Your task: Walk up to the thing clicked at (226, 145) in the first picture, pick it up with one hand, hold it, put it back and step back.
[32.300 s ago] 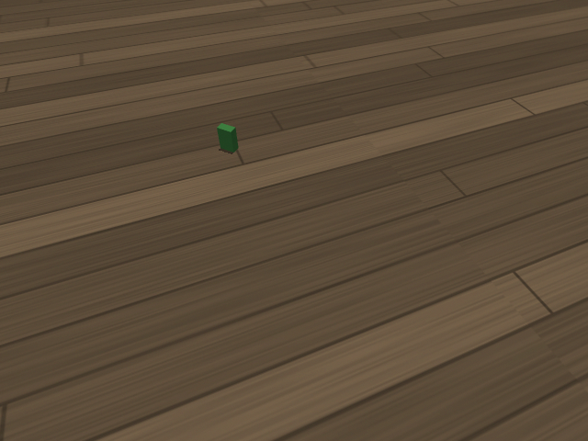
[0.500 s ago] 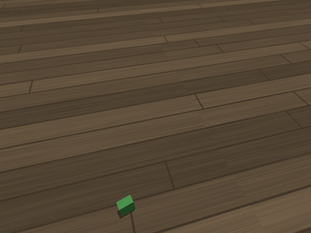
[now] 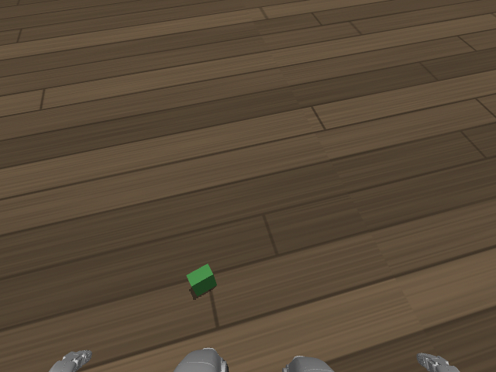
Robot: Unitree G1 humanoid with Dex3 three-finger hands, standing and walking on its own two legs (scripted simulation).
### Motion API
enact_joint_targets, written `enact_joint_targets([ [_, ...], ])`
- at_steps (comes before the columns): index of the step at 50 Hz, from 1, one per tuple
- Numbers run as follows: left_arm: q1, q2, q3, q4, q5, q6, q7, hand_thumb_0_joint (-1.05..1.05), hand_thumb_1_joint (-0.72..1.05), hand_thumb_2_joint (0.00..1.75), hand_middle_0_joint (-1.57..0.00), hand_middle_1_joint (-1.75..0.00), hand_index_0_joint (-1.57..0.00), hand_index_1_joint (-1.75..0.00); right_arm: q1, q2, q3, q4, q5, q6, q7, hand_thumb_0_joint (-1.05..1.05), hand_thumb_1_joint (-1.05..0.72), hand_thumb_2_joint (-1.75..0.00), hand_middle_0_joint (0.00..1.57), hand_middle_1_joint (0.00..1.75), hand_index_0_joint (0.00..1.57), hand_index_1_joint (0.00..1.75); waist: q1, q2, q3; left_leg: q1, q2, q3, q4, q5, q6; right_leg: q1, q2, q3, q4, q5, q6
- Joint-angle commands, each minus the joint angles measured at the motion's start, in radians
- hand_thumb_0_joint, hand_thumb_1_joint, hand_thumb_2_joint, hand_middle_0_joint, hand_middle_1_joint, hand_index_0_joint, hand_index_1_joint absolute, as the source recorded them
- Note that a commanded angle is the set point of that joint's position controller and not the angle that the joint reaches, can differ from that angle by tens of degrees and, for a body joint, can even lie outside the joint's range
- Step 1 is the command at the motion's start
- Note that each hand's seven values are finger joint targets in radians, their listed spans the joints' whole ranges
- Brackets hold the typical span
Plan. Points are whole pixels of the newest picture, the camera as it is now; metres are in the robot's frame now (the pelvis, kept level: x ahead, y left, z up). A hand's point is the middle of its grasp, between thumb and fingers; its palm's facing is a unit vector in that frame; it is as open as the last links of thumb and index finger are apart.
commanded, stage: step back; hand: left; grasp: from the side
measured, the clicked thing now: (202, 280) +0.45 +0.22 -0.69
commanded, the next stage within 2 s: none
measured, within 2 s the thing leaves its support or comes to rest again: neither
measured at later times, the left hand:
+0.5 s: hand out of the picture +0.00 +0.29 -0.15, palm faces +0.07 -0.92 -0.38, open 7.4 cm
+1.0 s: hand out of the picture -0.20 +0.27 -0.13, palm faces -0.03 -0.91 -0.41, open 7.4 cm
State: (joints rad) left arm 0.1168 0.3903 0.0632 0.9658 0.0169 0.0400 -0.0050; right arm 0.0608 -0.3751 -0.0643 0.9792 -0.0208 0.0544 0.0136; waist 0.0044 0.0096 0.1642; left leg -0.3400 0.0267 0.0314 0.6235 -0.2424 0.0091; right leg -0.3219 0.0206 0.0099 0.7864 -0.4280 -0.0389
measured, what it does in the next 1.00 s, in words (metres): walks backwards: right foot, then left foot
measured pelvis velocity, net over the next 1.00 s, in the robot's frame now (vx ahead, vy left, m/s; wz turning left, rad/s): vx -0.27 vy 0.01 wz -0.05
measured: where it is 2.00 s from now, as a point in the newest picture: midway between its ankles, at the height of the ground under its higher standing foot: outside the picture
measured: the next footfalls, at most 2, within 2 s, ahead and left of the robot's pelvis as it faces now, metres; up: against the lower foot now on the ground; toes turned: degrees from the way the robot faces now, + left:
right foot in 0.04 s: +0.02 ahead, -0.11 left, +0.00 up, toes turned +1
left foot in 0.44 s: -0.08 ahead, +0.14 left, +0.00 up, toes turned +2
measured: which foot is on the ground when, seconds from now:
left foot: down 0.00-0.04, up 0.06-0.42, down 0.44-0.90, up 0.92-1.00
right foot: up 0.00-0.02, down 0.04-0.48, up 0.50-0.84, down 0.86-1.00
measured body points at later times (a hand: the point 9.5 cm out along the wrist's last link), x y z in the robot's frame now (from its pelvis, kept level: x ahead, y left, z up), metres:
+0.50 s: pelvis -0.12 +0.02 -0.01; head -0.04 +0.04 +0.44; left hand -0.01 +0.34 -0.13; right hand +0.00 -0.29 -0.12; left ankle -0.12 +0.14 -0.72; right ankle -0.02 -0.11 -0.72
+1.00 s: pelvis -0.27 +0.01 +0.01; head -0.22 -0.02 +0.45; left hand -0.20 +0.32 -0.10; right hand -0.15 -0.30 -0.13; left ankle -0.22 +0.15 -0.66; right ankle -0.25 -0.11 -0.72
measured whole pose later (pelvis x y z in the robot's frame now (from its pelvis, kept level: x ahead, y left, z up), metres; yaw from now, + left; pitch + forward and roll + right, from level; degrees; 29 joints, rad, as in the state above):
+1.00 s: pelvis -0.27 +0.01 +0.01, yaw -3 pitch -3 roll +2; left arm 0.24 0.33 0.07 0.87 0.04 0.04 -0.01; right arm 0.10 -0.39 -0.06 0.87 0.00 0.07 -0.01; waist 0.04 0.03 0.16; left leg -0.50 -0.10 -0.11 1.07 -0.47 0.00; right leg -0.26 0.00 0.08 0.64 -0.32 -0.01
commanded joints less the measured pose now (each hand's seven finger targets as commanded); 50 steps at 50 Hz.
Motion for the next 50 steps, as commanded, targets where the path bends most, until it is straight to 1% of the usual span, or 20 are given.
enact_joint_targets([
  [1,0.146,0.219,0.068,-0.046,0.015,-0.026,0.021,0.00,0.90,0.90,-0.20,-0.30,-0.20,-0.30,-0.103,-0.199,-0.041,-0.126,0.016,-0.009,-0.018,0.00,-0.90,-0.90,0.20,0.30,0.20,0.30,0.073,-0.079,-0.175,-0.074,0.026,-0.110,0.169,0.063,0.071,0.109,-0.171,0.261,-0.368,0.331,-0.037],
  [2,0.107,0.300,0.088,-0.072,0.017,-0.039,0.027,0.00,0.90,0.90,-0.20,-0.30,-0.20,-0.30,-0.102,-0.147,-0.021,-0.137,0.024,-0.004,-0.028,0.00,-0.90,-0.90,0.20,0.30,0.20,0.30,0.057,-0.248,-0.090,-0.234,-0.159,-0.102,0.323,-0.274,0.014,0.132,-0.308,0.477,-0.459,0.588,-0.072],
  [4,0.008,0.292,0.083,-0.133,0.018,-0.043,0.035,0.00,0.90,0.90,-0.20,-0.30,-0.20,-0.30,0.041,-0.164,-0.024,-0.100,0.018,0.007,-0.043,0.00,-0.90,-0.90,0.20,0.30,0.20,0.30,-0.012,-0.138,-0.077,-0.160,-0.147,-0.219,0.508,-0.373,0.004,0.011,-0.359,0.426,-0.431,0.699,-0.193],
  [5,-0.027,0.304,0.083,-0.148,0.023,-0.046,0.039,0.00,0.90,0.90,-0.20,-0.30,-0.20,-0.30,0.055,-0.179,-0.031,-0.091,0.019,0.009,-0.044,0.00,-0.90,-0.90,0.20,0.30,0.20,0.30,-0.010,-0.165,-0.110,-0.128,-0.140,-0.233,0.583,-0.347,0.016,-0.038,-0.357,0.430,-0.446,0.622,-0.202],
  [8,-0.096,0.235,0.075,-0.183,0.022,-0.050,0.038,0.00,0.90,0.90,-0.20,-0.30,-0.20,-0.30,0.108,-0.233,-0.042,-0.067,0.035,-0.004,-0.040,0.00,-0.90,-0.90,0.20,0.30,0.20,0.30,-0.040,-0.151,-0.168,-0.130,-0.153,-0.214,0.625,-0.223,-0.017,0.065,-0.252,0.271,-0.380,0.566,-0.161],
  [14,0.095,0.190,0.074,-0.179,0.012,-0.039,0.054,0.00,0.90,0.90,-0.20,-0.30,-0.20,-0.30,0.026,-0.197,-0.016,-0.137,0.016,-0.019,-0.052,0.00,-0.90,-0.90,0.20,0.30,0.20,0.30,0.070,-0.128,-0.230,-0.255,-0.121,-0.180,0.430,-0.276,-0.042,0.397,-0.275,0.229,-0.276,0.782,-0.188],
  [18,0.075,0.218,0.081,-0.207,0.007,-0.026,0.057,0.00,0.90,0.90,-0.20,-0.30,-0.20,-0.30,0.084,-0.188,-0.019,-0.140,0.006,-0.024,-0.047,0.00,-0.90,-0.90,0.20,0.30,0.20,0.30,0.047,-0.212,-0.264,-0.112,-0.048,-0.118,0.142,-0.270,-0.017,0.387,-0.288,0.215,-0.227,0.817,-0.170],
  [22,-0.017,0.218,0.063,-0.243,-0.003,-0.004,0.038,0.00,0.90,0.90,-0.20,-0.30,-0.20,-0.30,0.197,-0.196,-0.044,-0.094,-0.010,-0.030,-0.032,0.00,-0.90,-0.90,0.20,0.30,0.20,0.30,-0.030,-0.127,-0.247,0.181,-0.036,-0.059,-0.185,0.114,0.020,0.111,-0.189,0.127,-0.146,0.503,-0.063],
  [24,-0.024,0.159,0.056,-0.256,-0.013,-0.003,0.041,0.00,0.90,0.90,-0.20,-0.30,-0.20,-0.30,0.122,-0.324,-0.066,-0.133,-0.027,-0.031,-0.022,0.00,-0.90,-0.90,0.20,0.30,0.20,0.30,-0.026,0.239,-0.218,0.200,0.286,-0.490,-0.283,0.322,0.187,-0.166,0.094,0.017,0.168,-0.185,0.027],
  [25,-0.070,0.186,0.076,-0.250,0.004,0.000,0.055,0.00,0.90,0.90,-0.20,-0.30,-0.20,-0.30,0.109,-0.374,-0.077,-0.147,-0.022,-0.032,-0.021,0.00,-0.90,-0.90,0.20,0.30,0.20,0.30,-0.075,0.255,-0.200,0.052,0.367,-0.564,-0.302,0.329,0.293,-0.107,0.104,0.142,0.358,-0.290,0.037],
  [26,-0.060,0.193,0.075,-0.235,0.006,0.000,0.056,0.00,0.90,0.90,-0.20,-0.30,-0.20,-0.30,0.074,-0.344,-0.075,-0.150,-0.019,-0.036,-0.028,0.00,-0.90,-0.90,0.20,0.30,0.20,0.30,-0.049,0.222,-0.152,0.021,0.367,-0.542,-0.310,0.284,0.305,-0.122,0.075,0.165,0.448,-0.227,0.031],
  [29,0.063,0.176,0.072,-0.181,-0.017,0.003,0.042,0.00,0.90,0.90,-0.20,-0.30,-0.20,-0.30,-0.035,-0.237,-0.038,-0.184,-0.019,-0.041,-0.039,0.00,-0.90,-0.90,0.20,0.30,0.20,0.30,0.046,0.133,-0.111,0.077,0.197,-0.255,-0.236,0.398,0.190,-0.189,0.108,0.192,0.542,-0.072,0.019],
  [36,0.050,0.155,0.066,-0.206,0.000,-0.019,0.033,0.00,0.90,0.90,-0.20,-0.30,-0.20,-0.30,0.090,-0.227,-0.047,-0.186,0.000,-0.041,-0.043,0.00,-0.90,-0.90,0.20,0.30,0.20,0.30,-0.036,0.141,-0.185,0.306,0.230,-0.239,-0.145,0.474,0.256,-0.154,0.039,0.112,0.199,-0.100,0.083],
  [40,0.125,0.160,0.068,-0.170,0.000,-0.026,0.025,0.00,0.90,0.90,-0.20,-0.30,-0.20,-0.30,0.051,-0.257,-0.057,-0.211,-0.006,-0.026,-0.033,0.00,-0.90,-0.90,0.20,0.30,0.20,0.30,-0.024,0.196,-0.244,0.236,0.214,-0.236,-0.132,0.294,0.211,0.009,0.004,0.028,-0.103,-0.017,0.063],
  [42,0.239,0.158,0.071,-0.117,0.008,-0.033,0.023,0.00,0.90,0.90,-0.20,-0.30,-0.20,-0.30,0.000,-0.266,-0.060,-0.223,0.006,-0.013,-0.031,0.00,-0.90,-0.90,0.20,0.30,0.20,0.30,0.035,0.162,-0.285,0.153,0.198,-0.212,-0.068,0.210,0.164,0.161,0.002,-0.002,-0.356,0.179,0.033],
  [43,0.237,0.188,0.078,-0.114,0.021,-0.038,0.025,0.00,0.90,0.90,-0.20,-0.30,-0.20,-0.30,-0.003,-0.234,-0.051,-0.223,0.016,-0.009,-0.029,0.00,-0.90,-0.90,0.20,0.30,0.20,0.30,0.039,0.098,-0.266,0.039,0.156,-0.197,-0.020,0.090,0.107,0.204,-0.033,0.094,-0.389,0.210,0.006],
  [44,0.203,0.262,0.099,-0.134,0.036,-0.044,0.024,0.00,0.90,0.90,-0.20,-0.30,-0.20,-0.30,0.012,-0.180,-0.037,-0.232,0.020,-0.008,-0.026,0.00,-0.90,-0.90,0.20,0.30,0.20,0.30,0.022,-0.144,-0.216,-0.168,0.009,-0.131,0.143,-0.145,0.032,0.220,-0.205,0.394,-0.431,0.187,-0.052],
  [45,0.114,0.347,0.117,-0.179,0.027,-0.036,0.018,0.00,0.90,0.90,-0.20,-0.30,-0.20,-0.30,-0.020,-0.176,-0.039,-0.237,0.016,-0.005,-0.038,0.00,-0.90,-0.90,0.20,0.30,0.20,0.30,0.053,-0.273,-0.151,-0.161,-0.120,-0.114,0.368,-0.350,-0.013,-0.001,-0.380,0.531,-0.500,0.155,-0.214],
  [46,0.022,0.369,0.117,-0.219,0.032,-0.041,0.026,0.00,0.90,0.90,-0.20,-0.30,-0.20,-0.30,-0.007,-0.213,-0.057,-0.220,0.013,-0.001,-0.047,0.00,-0.90,-0.90,0.20,0.30,0.20,0.30,0.041,-0.295,-0.097,-0.095,-0.086,-0.207,0.546,-0.364,-0.022,-0.167,-0.451,0.617,-0.523,0.163,-0.278],
  [50,-0.052,0.221,0.093,-0.244,0.023,-0.039,0.033,0.00,0.90,0.90,-0.20,-0.30,-0.20,-0.30,0.104,-0.193,-0.040,-0.159,0.028,-0.011,-0.042,0.00,-0.90,-0.90,0.20,0.30,0.20,0.30,-0.030,-0.154,-0.119,-0.127,-0.176,-0.207,0.623,-0.196,-0.022,-0.023,-0.196,0.192,-0.376,0.440,-0.117],
])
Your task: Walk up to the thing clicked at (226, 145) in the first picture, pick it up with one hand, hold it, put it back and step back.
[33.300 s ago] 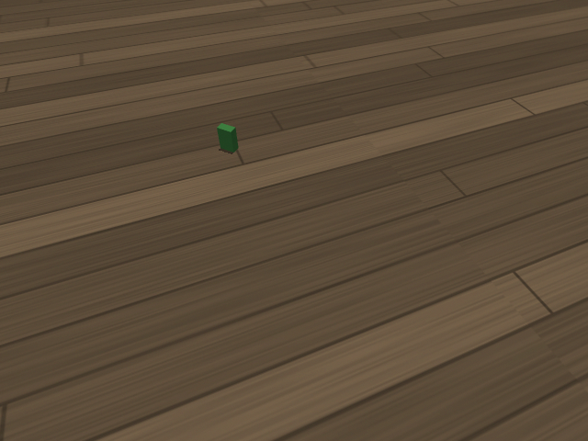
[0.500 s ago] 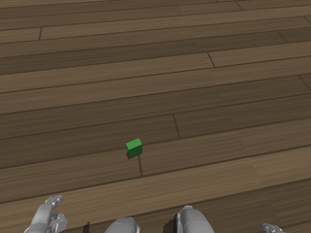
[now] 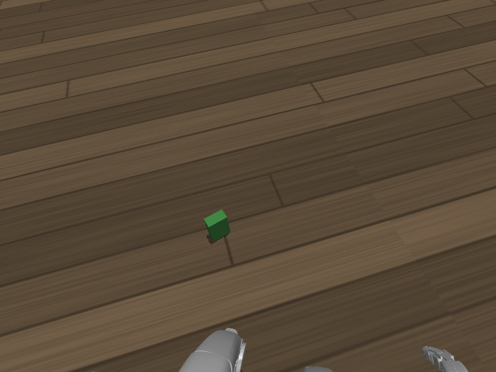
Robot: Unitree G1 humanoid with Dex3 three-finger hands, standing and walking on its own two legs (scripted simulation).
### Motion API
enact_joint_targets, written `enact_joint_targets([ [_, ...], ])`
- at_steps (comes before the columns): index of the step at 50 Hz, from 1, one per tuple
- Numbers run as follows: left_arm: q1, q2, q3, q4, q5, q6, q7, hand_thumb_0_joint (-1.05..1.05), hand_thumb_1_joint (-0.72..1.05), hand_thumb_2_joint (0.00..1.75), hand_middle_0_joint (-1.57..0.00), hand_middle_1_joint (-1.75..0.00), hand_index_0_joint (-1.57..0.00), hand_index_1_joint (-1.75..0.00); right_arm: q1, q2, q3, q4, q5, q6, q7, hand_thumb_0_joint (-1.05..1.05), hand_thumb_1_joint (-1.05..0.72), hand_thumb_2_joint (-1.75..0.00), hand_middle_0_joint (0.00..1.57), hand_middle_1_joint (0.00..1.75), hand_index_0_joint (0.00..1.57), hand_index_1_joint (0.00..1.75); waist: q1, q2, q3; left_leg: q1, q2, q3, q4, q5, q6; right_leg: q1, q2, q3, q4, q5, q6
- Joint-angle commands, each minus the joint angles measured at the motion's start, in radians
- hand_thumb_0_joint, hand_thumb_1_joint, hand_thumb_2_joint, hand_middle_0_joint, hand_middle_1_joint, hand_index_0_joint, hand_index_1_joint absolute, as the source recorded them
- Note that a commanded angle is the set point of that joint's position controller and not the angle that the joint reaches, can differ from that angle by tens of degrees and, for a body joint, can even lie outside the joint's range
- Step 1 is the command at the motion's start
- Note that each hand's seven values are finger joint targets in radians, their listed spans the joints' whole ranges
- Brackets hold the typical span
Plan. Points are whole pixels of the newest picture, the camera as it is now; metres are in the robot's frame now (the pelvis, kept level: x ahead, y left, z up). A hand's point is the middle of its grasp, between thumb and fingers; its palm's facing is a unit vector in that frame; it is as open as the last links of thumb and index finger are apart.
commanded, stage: step back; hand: left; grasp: from the side
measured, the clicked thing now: (217, 225) +0.71 +0.25 -0.70
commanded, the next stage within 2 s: stand in 1.88 s
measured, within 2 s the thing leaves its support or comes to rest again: neither
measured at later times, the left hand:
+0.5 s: hand out of the picture -0.09 +0.28 -0.16, palm faces +0.03 -0.93 -0.35, open 7.4 cm
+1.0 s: hand out of the picture -0.25 +0.27 -0.14, palm faces +0.10 -0.91 -0.40, open 7.4 cm
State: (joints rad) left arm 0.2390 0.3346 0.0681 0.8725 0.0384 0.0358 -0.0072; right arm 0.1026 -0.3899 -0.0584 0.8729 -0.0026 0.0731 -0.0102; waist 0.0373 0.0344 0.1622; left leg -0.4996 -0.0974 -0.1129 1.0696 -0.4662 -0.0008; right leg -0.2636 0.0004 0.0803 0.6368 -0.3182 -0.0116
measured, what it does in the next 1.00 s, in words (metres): walks backwards: left foot, then right foot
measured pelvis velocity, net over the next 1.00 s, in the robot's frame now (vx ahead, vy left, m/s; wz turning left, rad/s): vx -0.32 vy -0.02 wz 0.10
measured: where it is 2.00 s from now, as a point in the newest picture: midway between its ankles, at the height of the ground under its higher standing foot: outside the picture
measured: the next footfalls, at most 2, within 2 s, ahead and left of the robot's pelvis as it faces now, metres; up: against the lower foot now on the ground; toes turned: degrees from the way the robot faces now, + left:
left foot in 0.22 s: -0.07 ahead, +0.13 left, +0.00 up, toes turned +2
right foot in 0.62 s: -0.23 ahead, -0.14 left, +0.00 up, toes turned +1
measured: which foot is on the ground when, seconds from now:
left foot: up 0.00-0.20, down 0.22-0.66, up 0.68-0.96, down 0.98-1.00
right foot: down 0.00-0.24, up 0.26-0.60, down 0.62-1.00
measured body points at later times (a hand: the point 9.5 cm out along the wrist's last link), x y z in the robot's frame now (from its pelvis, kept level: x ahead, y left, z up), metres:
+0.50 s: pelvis -0.17 +0.01 +0.00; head -0.12 +0.04 +0.45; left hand -0.09 +0.33 -0.13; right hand -0.05 -0.29 -0.10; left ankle -0.11 +0.13 -0.73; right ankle -0.23 -0.15 -0.65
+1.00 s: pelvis -0.32 -0.02 -0.01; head -0.29 -0.01 +0.44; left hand -0.25 +0.31 -0.11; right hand -0.25 -0.33 -0.13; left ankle -0.36 +0.10 -0.73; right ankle -0.27 -0.14 -0.73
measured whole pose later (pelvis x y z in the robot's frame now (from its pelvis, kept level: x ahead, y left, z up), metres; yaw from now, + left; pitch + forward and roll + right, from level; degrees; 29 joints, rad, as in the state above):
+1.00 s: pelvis -0.32 -0.02 -0.01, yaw +6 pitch -2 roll +2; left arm 0.18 0.40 0.08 0.84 0.05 0.03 -0.02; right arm 0.27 -0.37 -0.06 0.98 -0.04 0.01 -0.01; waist 0.03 -0.04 0.10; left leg -0.17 -0.06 -0.01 0.57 -0.36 0.01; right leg -0.34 -0.08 -0.03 0.69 -0.31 -0.01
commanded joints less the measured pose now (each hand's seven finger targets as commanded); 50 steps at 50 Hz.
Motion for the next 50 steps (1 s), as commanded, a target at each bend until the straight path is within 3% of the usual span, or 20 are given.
enact_joint_targets([
  [1,-0.163,0.280,0.091,-0.155,0.005,-0.033,0.035,0.00,0.90,0.90,-0.20,-0.30,-0.20,-0.30,0.078,-0.182,-0.044,-0.051,0.006,-0.034,-0.021,0.00,-0.90,-0.90,0.20,0.30,0.20,0.30,-0.046,-0.190,-0.131,0.034,-0.055,-0.049,0.192,0.026,-0.022,-0.055,-0.180,0.129,-0.216,0.325,-0.161],
  [4,-0.060,0.241,0.078,-0.149,0.008,-0.023,0.046,0.00,0.90,0.90,-0.20,-0.30,-0.20,-0.30,0.050,-0.170,-0.031,-0.075,0.005,-0.045,-0.026,0.00,-0.90,-0.90,0.20,0.30,0.20,0.30,0.016,-0.198,-0.168,-0.049,-0.013,-0.018,-0.054,-0.039,-0.031,0.203,-0.193,0.137,-0.165,0.424,-0.174],
  [7,-0.045,0.260,0.082,-0.155,0.003,-0.012,0.052,0.00,0.90,0.90,-0.20,-0.30,-0.20,-0.30,0.075,-0.157,-0.030,-0.082,-0.009,-0.055,-0.026,0.00,-0.90,-0.90,0.20,0.30,0.20,0.30,0.020,-0.253,-0.223,0.030,0.069,0.023,-0.331,-0.062,-0.015,0.288,-0.247,0.163,-0.098,0.542,-0.181],
  [10,-0.089,0.279,0.065,-0.166,-0.018,0.010,0.041,0.00,0.90,0.90,-0.20,-0.30,-0.20,-0.30,0.174,-0.160,-0.044,-0.030,-0.020,-0.058,-0.020,0.00,-0.90,-0.90,0.20,0.30,0.20,0.30,-0.032,-0.235,-0.246,0.247,0.060,0.108,-0.665,0.214,0.010,0.167,-0.190,0.113,0.002,0.466,-0.125],
  [11,-0.084,0.257,0.053,-0.172,-0.018,0.019,0.038,0.00,0.90,0.90,-0.20,-0.30,-0.20,-0.30,0.173,-0.187,-0.057,-0.029,-0.031,-0.059,-0.018,0.00,-0.90,-0.90,0.20,0.30,0.20,0.30,-0.028,-0.156,-0.227,0.322,0.103,0.023,-0.681,0.296,0.028,0.024,-0.150,0.097,0.029,0.313,-0.080],
  [13,-0.135,0.231,0.056,-0.185,-0.028,0.019,0.046,0.00,0.90,0.90,-0.20,-0.30,-0.20,-0.30,0.089,-0.348,-0.083,-0.064,-0.048,-0.055,-0.005,0.00,-0.90,-0.90,0.20,0.30,0.20,0.30,-0.047,0.205,-0.172,0.221,0.460,-0.393,-0.764,0.418,0.232,-0.201,0.085,-0.014,0.380,-0.307,0.001],
  [14,-0.177,0.258,0.071,-0.180,-0.016,0.020,0.055,0.00,0.90,0.90,-0.20,-0.30,-0.20,-0.30,0.061,-0.371,-0.092,-0.078,-0.046,-0.060,-0.007,0.00,-0.90,-0.90,0.20,0.30,0.20,0.30,-0.082,0.224,-0.133,0.064,0.520,-0.473,-0.810,0.370,0.313,-0.135,0.081,0.091,0.558,-0.340,0.004],
  [18,-0.050,0.248,0.069,-0.109,-0.033,0.024,0.033,0.00,0.90,0.90,-0.20,-0.30,-0.20,-0.30,-0.033,-0.226,-0.052,-0.096,-0.045,-0.074,-0.020,0.00,-0.90,-0.90,0.20,0.30,0.20,0.30,0.018,0.087,-0.111,0.198,0.306,-0.115,-0.693,0.514,0.182,-0.232,0.123,0.135,0.700,-0.144,-0.004],
  [26,-0.047,0.215,0.045,-0.119,-0.012,-0.003,0.026,0.00,0.90,0.90,-0.20,-0.30,-0.20,-0.30,0.080,-0.236,-0.065,-0.099,-0.031,-0.057,-0.022,0.00,-0.90,-0.90,0.20,0.30,0.20,0.30,-0.065,0.148,-0.254,0.524,0.361,-0.122,-0.592,0.611,0.249,-0.178,0.011,0.013,0.163,-0.212,0.051],
  [31,0.127,0.239,0.066,-0.015,-0.002,-0.003,0.011,0.00,0.90,0.90,-0.20,-0.30,-0.20,-0.30,-0.013,-0.260,-0.062,-0.128,-0.024,-0.026,-0.010,0.00,-0.90,-0.90,0.20,0.30,0.20,0.30,0.009,0.132,-0.282,0.217,0.304,-0.071,-0.571,0.291,0.135,0.148,0.016,-0.067,-0.192,0.016,-0.027],
  [32,0.123,0.286,0.080,-0.022,0.011,-0.003,0.009,0.00,0.90,0.90,-0.20,-0.30,-0.20,-0.30,-0.017,-0.221,-0.054,-0.138,-0.019,-0.027,-0.009,0.00,-0.90,-0.90,0.20,0.30,0.20,0.30,0.012,-0.013,-0.232,0.068,0.217,-0.030,-0.459,0.126,0.078,0.133,-0.091,0.135,-0.238,-0.078,-0.073],
  [33,0.069,0.375,0.102,-0.062,0.012,-0.001,0.004,0.00,0.90,0.90,-0.20,-0.30,-0.20,-0.30,-0.048,-0.164,-0.040,-0.161,-0.015,-0.034,-0.016,0.00,-0.90,-0.90,0.20,0.30,0.20,0.30,0.032,-0.276,-0.153,-0.065,0.015,0.053,-0.245,-0.067,0.012,0.012,-0.276,0.390,-0.354,-0.181,-0.165],
  [34,-0.048,0.452,0.109,-0.099,0.018,0.001,0.010,0.00,0.90,0.90,-0.20,-0.30,-0.20,-0.30,-0.062,-0.203,-0.062,-0.151,-0.023,-0.029,-0.035,0.00,-0.90,-0.90,0.20,0.30,0.20,0.30,0.046,-0.339,-0.077,0.025,0.034,0.003,0.003,-0.138,-0.020,-0.277,-0.445,0.532,-0.443,-0.219,-0.296],
  [35,-0.126,0.418,0.104,-0.125,0.008,-0.007,0.017,0.00,0.90,0.90,-0.20,-0.30,-0.20,-0.30,-0.015,-0.235,-0.074,-0.127,-0.011,-0.028,-0.032,0.00,-0.90,-0.90,0.20,0.30,0.20,0.30,-0.007,-0.299,-0.033,0.095,0.062,-0.063,0.095,-0.094,-0.010,-0.381,-0.442,0.500,-0.448,-0.214,-0.287],
  [38,-0.198,0.269,0.074,-0.137,0.009,-0.015,0.024,0.00,0.90,0.90,-0.20,-0.30,-0.20,-0.30,0.087,-0.183,-0.047,-0.063,-0.004,-0.035,-0.021,0.00,-0.90,-0.90,0.20,0.30,0.20,0.30,-0.068,-0.142,-0.088,0.056,-0.035,-0.037,0.135,0.042,-0.007,-0.162,-0.188,0.084,-0.256,0.133,-0.155],
  [41,-0.055,0.268,0.075,-0.112,0.019,-0.027,0.021,0.00,0.90,0.90,-0.20,-0.30,-0.20,-0.30,0.087,-0.176,-0.033,-0.063,-0.010,-0.059,-0.020,0.00,-0.90,-0.90,0.20,0.30,0.20,0.30,0.011,-0.191,-0.163,-0.027,-0.012,0.013,-0.018,0.032,-0.027,0.089,-0.167,0.112,-0.231,-0.003,-0.144],
  [44,-0.029,0.292,0.092,-0.103,0.026,-0.028,0.019,0.00,0.90,0.90,-0.20,-0.30,-0.20,-0.30,0.065,-0.180,-0.034,-0.059,-0.026,-0.078,-0.014,0.00,-0.90,-0.90,0.20,0.30,0.20,0.30,0.053,-0.260,-0.172,-0.046,0.067,0.063,-0.284,-0.071,-0.031,0.240,-0.240,0.189,-0.258,-0.203,-0.187],
  [46,-0.048,0.314,0.090,-0.097,0.018,-0.023,0.010,0.00,0.90,0.90,-0.20,-0.30,-0.20,-0.30,0.095,-0.181,-0.041,-0.036,-0.029,-0.094,-0.011,0.00,-0.90,-0.90,0.20,0.30,0.20,0.30,0.031,-0.277,-0.167,0.124,0.102,0.081,-0.521,-0.098,-0.001,0.141,-0.276,0.205,-0.250,-0.208,-0.190],
  [48,-0.045,0.281,0.064,-0.091,0.006,-0.015,0.003,0.00,0.90,0.90,-0.20,-0.30,-0.20,-0.30,0.193,-0.169,-0.053,0.027,-0.034,-0.112,-0.010,0.00,-0.90,-0.90,0.20,0.30,0.20,0.30,-0.019,-0.154,-0.187,0.394,0.069,0.081,-0.794,0.144,0.030,0.011,-0.190,0.078,-0.082,-0.072,-0.107],
  [50,-0.014,0.152,0.025,-0.099,-0.018,-0.017,-0.002,0.00,0.90,0.90,-0.20,-0.30,-0.20,-0.30,0.159,-0.256,-0.072,0.013,-0.059,-0.123,-0.015,0.00,-0.90,-0.90,0.20,0.30,0.20,0.30,-0.005,0.166,-0.168,0.565,0.367,-0.402,-0.831,0.027,0.117,-0.387,0.012,-0.095,0.226,-0.219,0.001],
])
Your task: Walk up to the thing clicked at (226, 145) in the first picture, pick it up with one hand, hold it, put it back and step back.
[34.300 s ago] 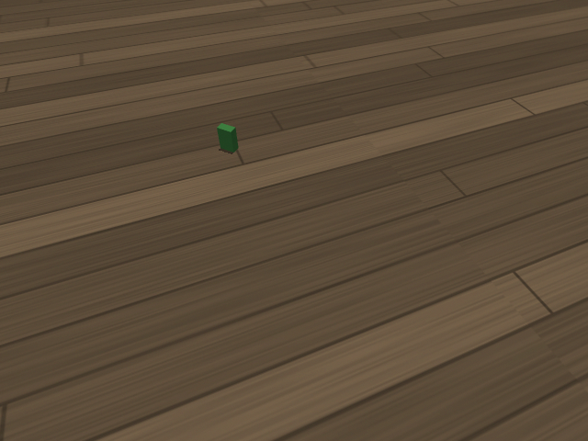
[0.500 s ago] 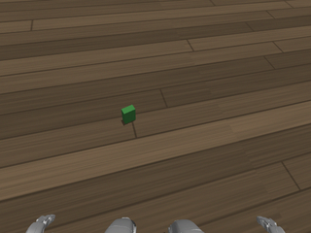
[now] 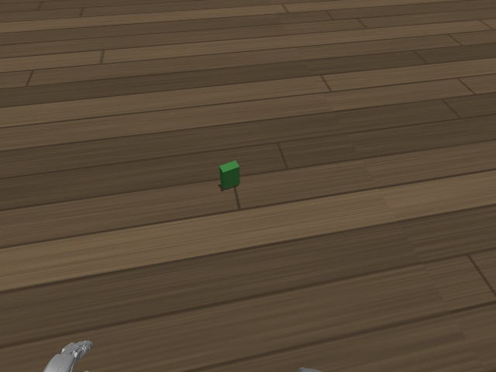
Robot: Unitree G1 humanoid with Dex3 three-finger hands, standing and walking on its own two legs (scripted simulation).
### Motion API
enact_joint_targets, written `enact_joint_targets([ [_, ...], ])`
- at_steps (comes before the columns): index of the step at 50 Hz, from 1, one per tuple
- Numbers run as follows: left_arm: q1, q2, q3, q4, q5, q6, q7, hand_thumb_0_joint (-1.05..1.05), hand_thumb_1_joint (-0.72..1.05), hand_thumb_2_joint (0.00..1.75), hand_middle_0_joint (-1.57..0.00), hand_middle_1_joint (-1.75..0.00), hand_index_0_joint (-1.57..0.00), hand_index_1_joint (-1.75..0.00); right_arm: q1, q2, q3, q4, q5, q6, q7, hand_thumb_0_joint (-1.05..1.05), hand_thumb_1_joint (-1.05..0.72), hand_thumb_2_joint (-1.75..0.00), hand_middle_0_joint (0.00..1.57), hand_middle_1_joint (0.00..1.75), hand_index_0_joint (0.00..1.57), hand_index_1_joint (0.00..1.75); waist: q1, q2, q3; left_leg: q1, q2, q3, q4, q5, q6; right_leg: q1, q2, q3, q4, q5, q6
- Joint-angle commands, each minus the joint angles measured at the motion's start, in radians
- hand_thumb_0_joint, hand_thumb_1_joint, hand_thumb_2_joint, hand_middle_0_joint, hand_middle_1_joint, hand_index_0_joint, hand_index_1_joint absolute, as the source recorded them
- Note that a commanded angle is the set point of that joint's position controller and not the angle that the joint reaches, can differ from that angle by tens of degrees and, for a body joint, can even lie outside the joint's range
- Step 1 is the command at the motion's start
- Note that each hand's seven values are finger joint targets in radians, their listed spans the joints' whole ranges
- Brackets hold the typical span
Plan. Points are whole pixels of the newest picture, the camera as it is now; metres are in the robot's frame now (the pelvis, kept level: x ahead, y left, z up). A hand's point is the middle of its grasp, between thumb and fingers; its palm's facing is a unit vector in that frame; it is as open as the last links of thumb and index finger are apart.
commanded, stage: step back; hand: left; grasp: from the side
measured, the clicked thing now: (229, 175) +1.05 +0.16 -0.69
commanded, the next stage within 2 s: stand in 0.88 s
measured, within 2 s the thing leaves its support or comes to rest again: neither
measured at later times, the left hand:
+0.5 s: hand out of the picture +0.09 +0.25 -0.14, palm faces +0.01 -0.94 -0.34, open 7.4 cm
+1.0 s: hand (122, 353) +0.16 +0.24 -0.13, palm faces -0.04 -0.94 -0.33, open 7.4 cm
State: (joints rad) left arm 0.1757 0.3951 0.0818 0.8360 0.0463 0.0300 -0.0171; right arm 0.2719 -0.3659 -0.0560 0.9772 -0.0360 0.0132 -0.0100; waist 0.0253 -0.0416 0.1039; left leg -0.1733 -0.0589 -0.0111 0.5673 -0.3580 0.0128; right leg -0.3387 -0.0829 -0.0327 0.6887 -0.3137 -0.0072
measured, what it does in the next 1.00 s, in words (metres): steps on the spot: right foot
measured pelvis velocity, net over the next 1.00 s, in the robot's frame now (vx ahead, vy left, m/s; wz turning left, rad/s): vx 0.04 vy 0.00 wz -0.03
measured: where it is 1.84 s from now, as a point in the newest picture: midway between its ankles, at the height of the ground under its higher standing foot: outside the picture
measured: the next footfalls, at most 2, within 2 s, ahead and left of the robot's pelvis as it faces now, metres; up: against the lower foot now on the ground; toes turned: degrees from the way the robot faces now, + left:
right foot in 0.24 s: +0.07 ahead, -0.15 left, +0.00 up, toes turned -2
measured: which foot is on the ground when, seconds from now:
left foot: down 0.00-1.00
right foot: down 0.00-0.00, up 0.02-0.22, down 0.24-1.00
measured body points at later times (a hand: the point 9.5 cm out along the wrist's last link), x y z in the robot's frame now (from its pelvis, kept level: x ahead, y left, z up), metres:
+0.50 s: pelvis +0.02 -0.01 +0.01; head +0.04 -0.01 +0.46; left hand +0.09 +0.30 -0.12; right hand +0.10 -0.32 -0.11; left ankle +0.02 +0.10 -0.72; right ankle +0.03 -0.15 -0.72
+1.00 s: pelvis +0.04 +0.00 +0.02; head +0.05 +0.00 +0.47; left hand +0.16 +0.29 -0.11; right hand +0.14 -0.30 -0.10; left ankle +0.02 +0.10 -0.72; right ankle +0.03 -0.15 -0.72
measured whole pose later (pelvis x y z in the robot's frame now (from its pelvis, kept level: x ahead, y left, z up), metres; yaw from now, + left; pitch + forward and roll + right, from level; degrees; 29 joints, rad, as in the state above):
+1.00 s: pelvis +0.04 +0.00 +0.02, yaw -1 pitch -2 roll +0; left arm 0.06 0.35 0.00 1.08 0.00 -0.01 -0.01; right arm 0.06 -0.33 -0.02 1.09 -0.01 -0.02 0.00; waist 0.00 -0.01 0.06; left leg -0.10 -0.01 0.03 0.38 -0.24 0.02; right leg -0.13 -0.04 0.00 0.38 -0.21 0.04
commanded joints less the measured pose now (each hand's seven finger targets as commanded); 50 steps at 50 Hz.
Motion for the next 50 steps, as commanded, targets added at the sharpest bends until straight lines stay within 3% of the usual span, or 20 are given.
enact_joint_targets([
  [1,-0.051,0.190,0.042,-0.050,-0.015,-0.012,0.018,0.00,0.90,0.90,-0.20,-0.30,-0.20,-0.30,-0.030,-0.355,-0.078,-0.102,-0.015,-0.062,-0.014,0.00,-0.90,-0.90,0.20,0.30,0.20,0.30,-0.044,0.171,-0.027,-0.041,0.432,-0.577,-0.357,-0.351,0.217,-0.236,0.012,0.110,0.188,-0.232,0.001],
  [2,-0.093,0.235,0.051,-0.050,-0.018,-0.019,0.009,0.00,0.90,0.90,-0.20,-0.30,-0.20,-0.30,-0.095,-0.339,-0.077,-0.112,-0.007,-0.066,-0.015,0.00,-0.90,-0.90,0.20,0.30,0.20,0.30,-0.033,0.158,0.050,-0.211,0.445,-0.552,-0.390,-0.392,0.240,-0.112,-0.008,0.137,0.227,-0.202,-0.010],
  [4,-0.060,0.182,0.039,-0.028,-0.027,-0.028,-0.008,0.00,0.90,0.90,-0.20,-0.30,-0.20,-0.30,-0.142,-0.242,-0.047,-0.109,-0.016,-0.075,-0.010,0.00,-0.90,-0.90,0.20,0.30,0.20,0.30,0.002,0.157,0.053,-0.105,0.287,-0.288,-0.318,-0.085,0.155,-0.096,0.017,0.115,0.118,-0.110,-0.013],
  [5,-0.033,0.176,0.034,-0.012,-0.028,-0.034,-0.009,0.00,0.90,0.90,-0.20,-0.30,-0.20,-0.30,-0.131,-0.227,-0.043,-0.114,-0.012,-0.078,-0.010,0.00,-0.90,-0.90,0.20,0.30,0.20,0.30,0.001,0.196,0.037,-0.079,0.252,-0.235,-0.290,-0.006,0.133,-0.091,0.028,0.083,0.092,-0.078,-0.014],
  [8,-0.057,0.167,0.030,0.006,-0.025,-0.044,-0.011,0.00,0.90,0.90,-0.20,-0.30,-0.20,-0.30,-0.079,-0.255,-0.055,-0.094,-0.009,-0.067,-0.002,0.00,-0.90,-0.90,0.20,0.30,0.20,0.30,-0.045,0.227,0.015,-0.093,0.231,-0.201,-0.269,-0.025,0.119,0.004,0.067,0.016,-0.035,-0.075,-0.007],
  [12,0.033,0.164,0.031,0.073,-0.015,-0.064,0.005,0.00,0.90,0.90,-0.20,-0.30,-0.20,-0.30,-0.107,-0.216,-0.042,-0.114,0.009,-0.042,0.002,0.00,-0.90,-0.90,0.20,0.30,0.20,0.30,0.011,0.149,-0.058,-0.183,0.186,-0.114,-0.085,-0.022,0.079,0.252,0.106,0.003,-0.261,0.046,-0.026],
  [13,0.063,0.189,0.039,0.084,-0.010,-0.071,0.012,0.00,0.90,0.90,-0.20,-0.30,-0.20,-0.30,-0.098,-0.183,-0.034,-0.121,0.013,-0.042,0.001,0.00,-0.90,-0.90,0.20,0.30,0.20,0.30,0.022,0.068,-0.092,-0.240,0.150,-0.080,0.017,0.000,0.054,0.340,0.045,0.115,-0.282,0.056,-0.044],
  [14,0.081,0.250,0.051,0.085,-0.005,-0.080,0.018,0.00,0.90,0.90,-0.20,-0.30,-0.20,-0.30,-0.107,-0.144,-0.023,-0.134,0.015,-0.041,0.001,0.00,-0.90,-0.90,0.20,0.30,0.20,0.30,0.033,-0.096,-0.084,-0.377,0.048,-0.026,0.179,-0.119,0.012,0.343,-0.120,0.407,-0.378,-0.115,-0.113],
  [15,0.048,0.306,0.060,0.070,-0.006,-0.080,0.015,0.00,0.90,0.90,-0.20,-0.30,-0.20,-0.30,-0.098,-0.169,-0.030,-0.122,0.012,-0.040,-0.006,0.00,-0.90,-0.90,0.20,0.30,0.20,0.30,0.030,-0.135,-0.076,-0.312,0.038,-0.008,0.294,-0.250,-0.003,0.212,-0.270,0.550,-0.446,-0.277,-0.222],
  [16,-0.010,0.301,0.057,0.052,-0.007,-0.078,0.012,0.00,0.90,0.90,-0.20,-0.30,-0.20,-0.30,-0.063,-0.206,-0.045,-0.095,0.003,-0.040,-0.006,0.00,-0.90,-0.90,0.20,0.30,0.20,0.30,0.005,-0.105,-0.027,-0.252,0.079,-0.049,0.314,-0.240,-0.007,0.098,-0.296,0.565,-0.444,-0.312,-0.256],
  [18,-0.044,0.248,0.043,0.040,-0.013,-0.079,0.016,0.00,0.90,0.90,-0.20,-0.30,-0.20,-0.30,-0.056,-0.191,-0.039,-0.082,0.011,-0.056,0.001,0.00,-0.90,-0.90,0.20,0.30,0.20,0.30,-0.020,-0.074,-0.035,-0.222,0.093,-0.031,0.147,-0.192,0.008,0.126,-0.215,0.397,-0.377,-0.097,-0.205],
  [21,-0.098,0.206,0.015,0.049,-0.024,-0.076,0.014,0.00,0.90,0.90,-0.20,-0.30,-0.20,-0.30,-0.009,-0.160,-0.038,-0.036,0.008,-0.065,0.002,0.00,-0.90,-0.90,0.20,0.30,0.20,0.30,-0.054,-0.076,-0.110,0.025,0.078,-0.006,-0.099,0.103,0.008,0.032,-0.111,0.204,-0.260,0.158,-0.100],
  [23,-0.096,0.152,-0.010,0.042,-0.037,-0.072,0.013,0.00,0.90,0.90,-0.20,-0.30,-0.20,-0.30,-0.025,-0.199,-0.045,-0.037,0.001,-0.069,-0.008,0.00,-0.90,-0.90,0.20,0.30,0.20,0.30,-0.053,0.015,-0.149,0.094,0.202,-0.182,-0.196,0.284,0.048,-0.002,-0.027,0.116,-0.122,0.277,-0.033],
  [24,-0.075,0.130,-0.017,0.052,-0.050,-0.066,0.012,0.00,0.90,0.90,-0.20,-0.30,-0.20,-0.30,-0.096,-0.232,-0.042,-0.050,0.002,-0.072,-0.010,0.00,-0.90,-0.90,0.20,0.30,0.20,0.30,-0.018,0.081,-0.132,0.037,0.284,-0.282,-0.244,0.242,0.092,0.005,0.038,0.077,-0.098,0.144,-0.007],
  [25,-0.068,0.159,-0.009,0.076,-0.051,-0.060,0.016,0.00,0.90,0.90,-0.20,-0.30,-0.20,-0.30,-0.156,-0.255,-0.040,-0.050,0.007,-0.068,-0.005,0.00,-0.90,-0.90,0.20,0.30,0.20,0.30,0.005,0.076,-0.101,-0.071,0.309,-0.252,-0.223,0.183,0.127,0.102,0.047,0.053,-0.144,-0.004,-0.005],
  [26,-0.053,0.162,-0.011,0.091,-0.043,-0.065,0.019,0.00,0.90,0.90,-0.20,-0.30,-0.20,-0.30,-0.193,-0.246,-0.036,-0.048,0.008,-0.064,0.000,0.00,-0.90,-0.90,0.20,0.30,0.20,0.30,0.017,0.082,-0.094,-0.091,0.289,-0.214,-0.198,0.220,0.110,0.162,0.030,0.066,-0.202,0.028,-0.012],
  [29,-0.063,0.188,-0.009,0.108,-0.043,-0.080,0.023,0.00,0.90,0.90,-0.20,-0.30,-0.20,-0.30,-0.162,-0.197,-0.020,-0.024,0.017,-0.062,-0.008,0.00,-0.90,-0.90,0.20,0.30,0.20,0.30,-0.010,0.091,-0.143,-0.015,0.169,-0.060,-0.115,0.500,0.017,0.215,-0.028,0.124,-0.205,0.393,-0.042],
  [32,-0.060,0.183,-0.013,0.121,-0.047,-0.075,0.032,0.00,0.90,0.90,-0.20,-0.30,-0.20,-0.30,-0.167,-0.199,-0.024,-0.002,0.024,-0.058,-0.011,0.00,-0.90,-0.90,0.20,0.30,0.20,0.30,-0.012,0.103,-0.190,0.050,0.173,-0.048,-0.089,0.613,0.020,0.233,-0.029,0.094,-0.201,0.489,-0.040],
  [43,-0.142,0.172,-0.023,0.146,-0.037,-0.066,0.034,0.00,0.90,0.90,-0.20,-0.30,-0.20,-0.30,-0.254,-0.177,-0.015,0.035,0.017,-0.045,-0.007,0.00,-0.90,-0.90,0.20,0.30,0.20,0.30,-0.014,0.041,-0.156,0.015,0.181,-0.051,-0.185,0.424,0.019,0.258,-0.030,0.102,-0.271,0.380,-0.025],
  [50,-0.151,0.154,-0.044,0.203,-0.041,-0.067,0.028,0.00,0.90,0.90,-0.20,-0.30,-0.20,-0.30,-0.257,-0.181,-0.001,0.065,0.032,-0.055,0.005,0.00,-0.90,-0.90,0.20,0.30,0.20,0.30,-0.023,0.047,-0.154,0.086,0.196,-0.076,-0.270,0.452,0.009,0.287,-0.046,0.101,-0.357,0.371,-0.004],
])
